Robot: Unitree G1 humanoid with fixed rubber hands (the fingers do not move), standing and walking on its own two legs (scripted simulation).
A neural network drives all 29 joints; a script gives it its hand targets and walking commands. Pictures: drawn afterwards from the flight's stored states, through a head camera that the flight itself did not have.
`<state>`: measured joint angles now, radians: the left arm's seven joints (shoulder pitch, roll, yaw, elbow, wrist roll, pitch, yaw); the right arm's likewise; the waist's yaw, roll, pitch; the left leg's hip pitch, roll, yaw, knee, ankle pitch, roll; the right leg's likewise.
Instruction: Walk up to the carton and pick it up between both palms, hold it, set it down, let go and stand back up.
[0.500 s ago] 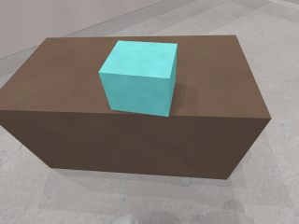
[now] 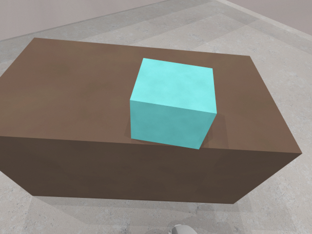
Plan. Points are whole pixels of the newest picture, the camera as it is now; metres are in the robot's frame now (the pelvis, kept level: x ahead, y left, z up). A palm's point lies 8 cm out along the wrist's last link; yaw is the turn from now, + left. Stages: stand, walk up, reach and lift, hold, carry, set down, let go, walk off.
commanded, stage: walk up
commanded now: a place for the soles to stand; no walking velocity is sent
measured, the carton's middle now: (171, 103) +0.55 -0.07 -0.01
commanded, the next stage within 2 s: none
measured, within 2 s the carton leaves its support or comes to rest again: neither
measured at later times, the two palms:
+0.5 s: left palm out of the picture +0.15 +0.29 -0.09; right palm out of the picture +0.06 -0.34 -0.11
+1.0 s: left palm out of the picture +0.16 +0.26 -0.09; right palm out of the picture +0.07 -0.37 -0.11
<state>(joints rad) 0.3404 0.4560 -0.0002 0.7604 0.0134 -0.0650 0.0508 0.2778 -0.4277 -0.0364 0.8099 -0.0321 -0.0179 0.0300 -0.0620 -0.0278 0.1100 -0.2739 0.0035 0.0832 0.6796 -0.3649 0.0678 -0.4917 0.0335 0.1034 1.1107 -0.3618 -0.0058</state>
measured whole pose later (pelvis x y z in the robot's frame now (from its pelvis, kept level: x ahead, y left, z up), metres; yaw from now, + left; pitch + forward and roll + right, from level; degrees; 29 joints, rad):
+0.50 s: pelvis +0.02 -0.02 -0.01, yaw -2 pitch -3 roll +0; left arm 0.20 0.45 0.00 0.76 0.01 -0.03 0.04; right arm 0.23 -0.41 -0.04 0.86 -0.02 0.00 0.00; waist -0.03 -0.01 0.13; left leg -0.28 0.02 0.07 0.73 -0.40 0.03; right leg -0.42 0.06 0.08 0.70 -0.23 -0.02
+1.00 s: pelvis +0.01 -0.04 -0.01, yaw -4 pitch -3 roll +0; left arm 0.20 0.45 0.00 0.76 0.01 -0.03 0.02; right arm 0.17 -0.41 -0.04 0.91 -0.02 -0.01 0.01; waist -0.03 -0.01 0.13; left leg -0.28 0.07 0.08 0.72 -0.39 0.00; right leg -0.35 0.06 0.08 0.71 -0.31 -0.01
